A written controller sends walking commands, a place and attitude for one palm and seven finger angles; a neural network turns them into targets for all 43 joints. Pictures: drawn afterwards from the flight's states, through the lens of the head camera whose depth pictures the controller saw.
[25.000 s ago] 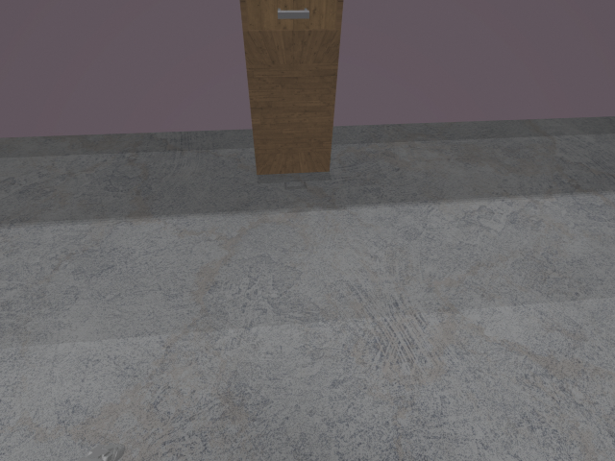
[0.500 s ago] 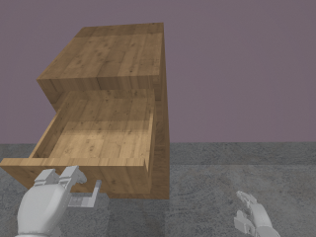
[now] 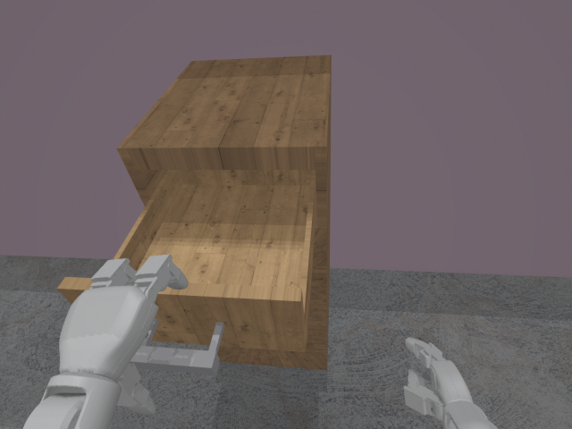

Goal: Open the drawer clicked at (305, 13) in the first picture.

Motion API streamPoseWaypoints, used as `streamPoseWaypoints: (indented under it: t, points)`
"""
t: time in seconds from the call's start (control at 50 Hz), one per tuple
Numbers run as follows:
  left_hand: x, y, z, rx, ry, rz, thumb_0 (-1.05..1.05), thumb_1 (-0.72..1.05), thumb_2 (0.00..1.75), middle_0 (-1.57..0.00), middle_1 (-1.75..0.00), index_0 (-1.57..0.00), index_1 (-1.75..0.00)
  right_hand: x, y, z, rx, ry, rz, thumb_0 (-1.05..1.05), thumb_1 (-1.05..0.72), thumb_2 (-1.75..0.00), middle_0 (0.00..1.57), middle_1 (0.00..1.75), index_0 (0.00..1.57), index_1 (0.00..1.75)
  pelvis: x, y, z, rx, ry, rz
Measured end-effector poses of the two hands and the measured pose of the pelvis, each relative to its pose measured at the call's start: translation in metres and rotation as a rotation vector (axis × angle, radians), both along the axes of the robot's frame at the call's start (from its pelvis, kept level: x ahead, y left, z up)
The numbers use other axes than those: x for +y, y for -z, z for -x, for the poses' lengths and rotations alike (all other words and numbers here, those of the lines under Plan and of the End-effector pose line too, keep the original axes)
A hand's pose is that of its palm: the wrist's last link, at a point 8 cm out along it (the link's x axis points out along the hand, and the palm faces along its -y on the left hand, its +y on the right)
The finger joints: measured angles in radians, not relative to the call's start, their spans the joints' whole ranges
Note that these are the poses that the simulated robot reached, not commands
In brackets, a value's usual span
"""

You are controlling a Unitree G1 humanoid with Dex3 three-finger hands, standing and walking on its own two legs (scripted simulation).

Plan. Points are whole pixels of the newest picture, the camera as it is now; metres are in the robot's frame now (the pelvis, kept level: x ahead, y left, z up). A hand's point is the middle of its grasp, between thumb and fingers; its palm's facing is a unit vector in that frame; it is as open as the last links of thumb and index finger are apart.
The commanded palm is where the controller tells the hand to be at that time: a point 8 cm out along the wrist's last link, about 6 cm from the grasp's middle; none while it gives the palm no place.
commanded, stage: lift the hand off the handle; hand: left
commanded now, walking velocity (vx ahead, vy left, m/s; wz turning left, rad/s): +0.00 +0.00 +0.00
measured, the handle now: (179, 344) +0.21 +0.20 +0.03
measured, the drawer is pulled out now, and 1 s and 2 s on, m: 0.27 0.27 0.27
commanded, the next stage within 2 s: draw the hand back to the body in 0.42 s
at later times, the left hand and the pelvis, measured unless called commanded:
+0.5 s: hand (116, 313) +0.17 +0.21 +0.17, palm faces +0.22 -0.19 -0.96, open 13.9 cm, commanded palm +0.12 +0.20 +0.23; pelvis -0.02 +0.00 +0.01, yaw +0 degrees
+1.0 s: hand (103, 331) +0.16 +0.23 +0.16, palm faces +0.09 -0.12 -0.99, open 13.8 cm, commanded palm +0.12 +0.23 +0.23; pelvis -0.02 -0.01 +0.01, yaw +1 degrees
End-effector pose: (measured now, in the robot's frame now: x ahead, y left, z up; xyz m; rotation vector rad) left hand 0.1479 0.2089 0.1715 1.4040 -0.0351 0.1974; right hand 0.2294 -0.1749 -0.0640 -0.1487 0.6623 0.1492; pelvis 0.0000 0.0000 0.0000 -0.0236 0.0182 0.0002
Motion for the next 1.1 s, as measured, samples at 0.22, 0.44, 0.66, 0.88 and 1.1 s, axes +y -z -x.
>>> streamPoseWaypoints:
  t: [0.22, 0.44, 0.66, 0.88, 1.1]
  points:
    - [0.002, -0.033, -0.007, -0.036, 0.013, 0.047, -0.01, -0.49, 0.30, -0.33, -1.21, -0.32, -1.21, 0.004, -0.005, 0.013, 0.015, 0.011, -0.042, 0.01, -0.91, -0.90, 0.20, 0.30, 0.20, 0.30, 0.007, -0.007, 0.010, -0.038, 0.011, -0.006]
    - [0.002, -0.057, 0.006, -0.090, 0.034, 0.010, -0.01, -0.49, 0.30, -0.32, -1.21, -0.32, -1.20, -0.005, -0.016, 0.019, -0.015, 0.009, -0.031, 0.01, -0.91, -0.90, 0.20, 0.30, 0.19, 0.30, 0.001, -0.010, 0.021, -0.069, 0.010, -0.005]
    - [0.004, -0.038, 0.014, 0.008, 0.016, -0.005, -0.01, -0.49, 0.30, -0.32, -1.21, -0.32, -1.20, -0.011, -0.018, 0.024, -0.028, -0.006, 0.007, 0.01, -0.91, -0.90, 0.20, 0.30, 0.19, 0.30, -0.007, -0.011, 0.028, -0.084, -0.003, -0.002]
    - [0.021, -0.045, 0.014, 0.019, -0.031, -0.014, -0.01, -0.49, 0.30, -0.32, -1.21, -0.32, -1.20, -0.017, -0.013, 0.025, -0.019, 0.006, 0.012, 0.01, -0.91, -0.90, 0.20, 0.30, 0.19, 0.30, -0.012, -0.012, 0.024, -0.079, -0.019, -0.003]
    - [0.027, -0.042, 0.019, 0.050, 0.002, -0.063, 0.00, -0.49, 0.30, -0.32, -1.21, -0.32, -1.20, -0.023, -0.012, 0.015, -0.012, 0.002, 0.064, 0.01, -0.91, -0.90, 0.20, 0.30, 0.20, 0.30, -0.012, -0.011, 0.012, -0.053, -0.025, 0.004]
